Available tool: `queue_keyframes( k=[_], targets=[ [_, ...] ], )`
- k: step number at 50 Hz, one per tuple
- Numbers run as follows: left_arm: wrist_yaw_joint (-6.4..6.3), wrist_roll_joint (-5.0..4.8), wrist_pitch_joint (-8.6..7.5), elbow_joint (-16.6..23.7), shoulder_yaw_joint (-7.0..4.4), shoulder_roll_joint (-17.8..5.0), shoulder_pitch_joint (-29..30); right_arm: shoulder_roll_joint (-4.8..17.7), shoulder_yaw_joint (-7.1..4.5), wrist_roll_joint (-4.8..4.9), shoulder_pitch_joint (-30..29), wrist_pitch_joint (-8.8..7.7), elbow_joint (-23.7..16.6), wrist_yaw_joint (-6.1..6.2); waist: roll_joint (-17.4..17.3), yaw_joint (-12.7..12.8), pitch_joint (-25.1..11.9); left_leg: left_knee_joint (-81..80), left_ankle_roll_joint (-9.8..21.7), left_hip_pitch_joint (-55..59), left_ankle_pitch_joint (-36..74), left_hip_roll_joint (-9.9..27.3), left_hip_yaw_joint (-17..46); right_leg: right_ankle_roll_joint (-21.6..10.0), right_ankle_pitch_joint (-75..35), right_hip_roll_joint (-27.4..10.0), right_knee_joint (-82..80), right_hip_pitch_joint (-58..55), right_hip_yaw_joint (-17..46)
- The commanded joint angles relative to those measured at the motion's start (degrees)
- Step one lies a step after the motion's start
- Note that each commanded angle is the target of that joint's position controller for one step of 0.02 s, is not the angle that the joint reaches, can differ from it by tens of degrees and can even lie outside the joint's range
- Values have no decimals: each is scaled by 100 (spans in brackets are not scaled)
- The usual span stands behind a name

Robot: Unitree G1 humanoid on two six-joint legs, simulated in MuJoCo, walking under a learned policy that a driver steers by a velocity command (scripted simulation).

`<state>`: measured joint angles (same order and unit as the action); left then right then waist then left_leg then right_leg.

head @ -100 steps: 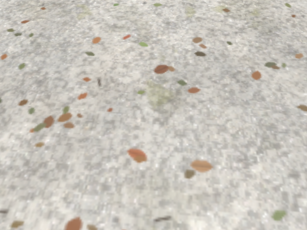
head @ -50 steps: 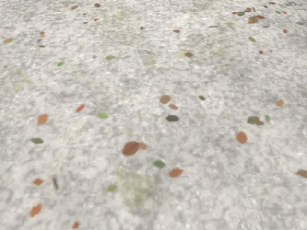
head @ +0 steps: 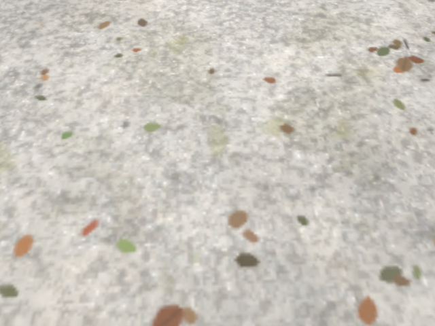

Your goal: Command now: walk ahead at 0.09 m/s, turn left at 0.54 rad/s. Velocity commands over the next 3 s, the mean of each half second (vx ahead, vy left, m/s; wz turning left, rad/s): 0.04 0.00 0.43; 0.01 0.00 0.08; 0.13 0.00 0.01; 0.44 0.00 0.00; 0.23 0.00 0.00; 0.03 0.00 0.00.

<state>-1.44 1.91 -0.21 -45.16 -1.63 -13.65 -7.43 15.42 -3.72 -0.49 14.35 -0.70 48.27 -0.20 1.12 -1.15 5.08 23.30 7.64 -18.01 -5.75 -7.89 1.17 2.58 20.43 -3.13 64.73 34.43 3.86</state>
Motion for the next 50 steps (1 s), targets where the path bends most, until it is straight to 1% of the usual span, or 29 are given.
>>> queue_keyframes(
  k=[1,4,7,11,13,15,16,17,18,19,20,21,22,23,25,27,29,31,33,34,35,36,37,38,39,41,43,45,50],
  targets=[
    [-33,6,142,143,-143,-515,-733,880,-224,-6,179,1,-394,34,-488,177,-1024,-545,641,410,2230,1441,1386,119,-302,71,-298,-361,-177],
    [-50,-16,207,339,-164,-585,-292,934,-265,-13,281,112,-483,67,-642,-11,-946,-634,526,645,830,1424,1844,175,-348,62,-700,-60,-53],
    [-73,-53,203,484,-155,-605,-17,960,-298,-49,358,181,-560,83,-728,-135,-831,-622,539,866,116,1461,2267,152,-192,134,-1163,37,61],
    [-101,-141,113,609,-121,-632,37,1001,-332,-102,338,223,-662,59,-813,-166,-838,-347,563,985,740,1495,2631,-1,165,375,-1825,-405,98],
    [-113,-189,67,591,-108,-662,-193,976,-320,-112,214,239,-714,40,-859,-89,-933,-161,513,988,1419,1513,2675,-116,316,467,-2263,-877,27],
    [-127,-215,23,536,-88,-641,-544,923,-290,-80,39,263,-745,34,-870,88,-965,42,324,815,1775,1405,2691,-241,100,548,-3162,-1608,-76],
    [-142,-188,-12,480,-78,-612,-782,880,-265,-25,-69,281,-760,51,-790,251,-924,201,109,593,1419,1238,2626,-306,-472,518,-4076,-2136,-115],
    [-178,-103,-54,483,-111,-789,-798,712,-206,17,-41,276,-796,76,-422,204,-847,532,-195,175,408,948,2416,-422,-784,68,-4801,-2611,333],
    [-211,-10,-57,660,-124,-1130,-493,238,-79,0,452,256,-812,85,895,-166,-931,1577,-526,-371,-1703,281,1467,-749,-1495,-1404,-5204,-3045,1773],
    [-145,-8,-8,702,-190,-1410,-374,692,-196,-46,289,280,-843,132,1178,-28,-652,2359,-633,-880,-2964,-317,695,-1522,-2845,-1934,-5029,-2463,2516],
    [-92,-53,-14,653,-155,-1161,-515,869,-238,-124,298,294,-762,137,652,-37,-655,3075,-695,-695,-2831,-14,841,-1748,-3168,-1853,-4917,-2324,2283],
    [-56,-107,-36,659,-72,-876,-292,838,-243,-88,289,312,-644,106,401,-144,-523,3306,-745,-618,-2460,75,883,-1592,-3171,-1447,-4842,-2226,1689],
    [-42,-85,-38,685,-43,-783,-121,771,-227,-52,332,337,-563,81,449,-207,-500,3439,-828,-547,-2187,74,842,-1369,-3306,-1068,-4770,-2247,1181],
    [-68,-83,-53,677,-35,-781,-95,720,-206,-54,335,364,-526,47,695,-205,-565,3502,-889,-553,-2007,83,794,-1274,-3606,-880,-4708,-2405,912],
    [-69,-87,-67,591,-23,-750,-297,627,-149,-29,249,390,-465,20,761,-88,-700,3336,-1018,-486,-1944,78,690,-1250,-4212,-721,-4553,-2714,623],
    [-61,-108,-79,474,-20,-743,-504,497,-71,9,26,413,-454,26,738,44,-764,2718,-1090,-427,-1958,200,588,-1271,-4200,-737,-4476,-3058,618],
    [-41,-104,-63,375,-29,-776,-607,403,8,25,-111,444,-393,46,828,146,-793,1953,-1095,-83,-2061,349,353,-1268,-3907,-717,-4430,-3133,643],
    [-13,-71,-24,269,-65,-868,-710,399,51,67,-206,452,-323,86,951,240,-759,1260,-1025,243,-2073,402,122,-1298,-3772,-708,-4379,-3102,745],
    [-3,-79,14,166,-89,-908,-714,395,80,96,-97,417,-181,135,901,162,-733,357,-913,593,-1550,435,18,-1254,-3751,-684,-4259,-3056,822],
    [-8,-105,31,128,-98,-919,-649,358,108,80,56,374,-67,161,779,40,-734,-378,-844,996,-821,493,-1,-1129,-3662,-636,-4173,-2902,791],
    [-10,-115,18,95,-87,-868,-677,439,113,28,90,315,3,193,625,24,-767,-802,-759,1492,-172,697,269,-935,-3325,-622,-4161,-2586,837],
    [16,-132,-25,123,-51,-749,-720,660,97,-63,56,244,12,227,285,108,-912,-677,-654,2002,250,1160,752,-719,-2676,-524,-4124,-2155,778],
    [51,-165,-49,130,-34,-626,-867,925,65,-70,-192,209,31,220,-358,401,-748,-308,-456,1763,1017,1551,1092,-598,-1762,-75,-4286,-2001,381],
    [33,-148,-13,-35,-3,-555,-774,633,140,5,-382,178,86,166,-537,292,-611,-333,-344,1112,612,1581,1054,-546,-1210,75,-4518,-2474,229],
    [18,-120,19,-110,-28,-639,-628,478,195,0,-441,142,116,142,-556,215,-387,-438,-405,872,173,1430,999,-519,-1261,75,-4500,-2596,246],
    [40,-118,41,-231,-70,-739,-583,489,228,-20,-275,104,318,178,-617,163,-323,-564,-486,787,-3,1275,896,-568,-1641,-22,-4431,-2737,282],
    [52,-125,31,-402,-55,-680,-694,508,237,3,-172,80,496,208,-542,185,-304,-587,-495,861,-40,1240,859,-564,-1694,-72,-4496,-2707,304],
    [43,-131,29,-587,-38,-630,-728,469,262,5,-168,73,605,210,-385,182,-246,-630,-476,850,-171,1249,866,-525,-1560,-57,-4567,-2674,299],
    [36,-130,51,-958,-8,-571,-749,454,302,4,-142,52,874,219,-229,186,-136,-757,-437,701,-509,1241,887,-468,-1380,-56,-4651,-2688,305]
  ],
)
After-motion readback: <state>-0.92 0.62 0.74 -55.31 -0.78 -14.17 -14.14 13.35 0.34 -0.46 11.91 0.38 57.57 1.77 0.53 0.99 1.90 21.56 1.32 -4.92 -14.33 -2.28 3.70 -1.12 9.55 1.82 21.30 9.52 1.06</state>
